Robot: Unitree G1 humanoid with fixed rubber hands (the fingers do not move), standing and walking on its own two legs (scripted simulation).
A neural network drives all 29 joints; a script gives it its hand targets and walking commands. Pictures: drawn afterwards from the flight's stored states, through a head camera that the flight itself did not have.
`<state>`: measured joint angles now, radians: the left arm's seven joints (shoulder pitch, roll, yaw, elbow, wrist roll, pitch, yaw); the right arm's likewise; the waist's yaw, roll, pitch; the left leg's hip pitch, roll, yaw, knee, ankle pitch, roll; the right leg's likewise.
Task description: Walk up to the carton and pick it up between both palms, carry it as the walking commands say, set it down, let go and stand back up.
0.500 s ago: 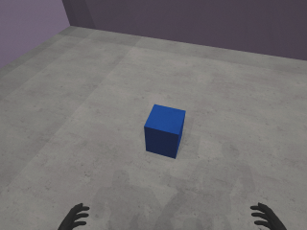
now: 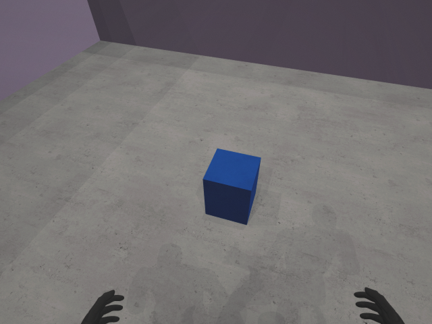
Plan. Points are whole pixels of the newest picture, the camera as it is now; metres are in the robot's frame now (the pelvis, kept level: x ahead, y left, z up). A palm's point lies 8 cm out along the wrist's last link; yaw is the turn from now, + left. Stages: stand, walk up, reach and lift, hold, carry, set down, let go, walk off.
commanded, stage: stand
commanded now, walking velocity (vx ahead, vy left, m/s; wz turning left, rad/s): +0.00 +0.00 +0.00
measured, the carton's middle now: (232, 186) +0.91 -0.04 -0.61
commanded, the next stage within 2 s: walk up in 1.36 s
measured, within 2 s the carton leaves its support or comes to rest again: neither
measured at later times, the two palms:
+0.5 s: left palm out of the picture +0.13 +0.26 -0.08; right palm out of the picture +0.13 -0.29 -0.07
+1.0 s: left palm out of the picture +0.12 +0.26 -0.09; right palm out of the picture +0.12 -0.29 -0.07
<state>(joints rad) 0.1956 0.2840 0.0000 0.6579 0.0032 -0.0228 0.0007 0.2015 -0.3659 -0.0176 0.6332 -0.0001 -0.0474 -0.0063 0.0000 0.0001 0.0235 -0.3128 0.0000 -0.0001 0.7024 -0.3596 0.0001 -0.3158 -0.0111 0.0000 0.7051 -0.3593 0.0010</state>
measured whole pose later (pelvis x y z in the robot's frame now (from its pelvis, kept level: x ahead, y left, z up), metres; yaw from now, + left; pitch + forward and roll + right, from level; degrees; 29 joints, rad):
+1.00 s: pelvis -0.01 +0.00 +0.00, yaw +0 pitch -2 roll +0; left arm 0.20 0.29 0.00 0.74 0.00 -0.02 0.00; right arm 0.20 -0.37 -0.02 0.73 0.00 -0.05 0.00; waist 0.00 0.00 0.02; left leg -0.31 0.00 0.00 0.68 -0.33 0.00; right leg -0.32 -0.01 0.00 0.69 -0.33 0.00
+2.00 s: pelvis +0.05 -0.02 +0.01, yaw -1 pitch +2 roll +1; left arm 0.32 0.37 0.00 0.78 0.00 -0.08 -0.02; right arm 0.30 -0.45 -0.04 0.78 0.00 -0.07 0.04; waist 0.02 -0.02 0.00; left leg -0.53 0.01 0.00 0.88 -0.42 0.03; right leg -0.25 0.01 0.00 0.57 -0.34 -0.03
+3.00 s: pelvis +0.22 +0.04 +0.02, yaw -1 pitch -4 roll -3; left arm 0.39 0.42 0.02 0.76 0.00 -0.05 -0.05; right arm 0.37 -0.43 -0.06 0.74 0.00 -0.10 0.02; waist 0.00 -0.04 0.03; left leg -0.18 0.01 0.04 0.50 -0.25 0.06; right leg -0.44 -0.04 0.01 1.02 -0.24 -0.01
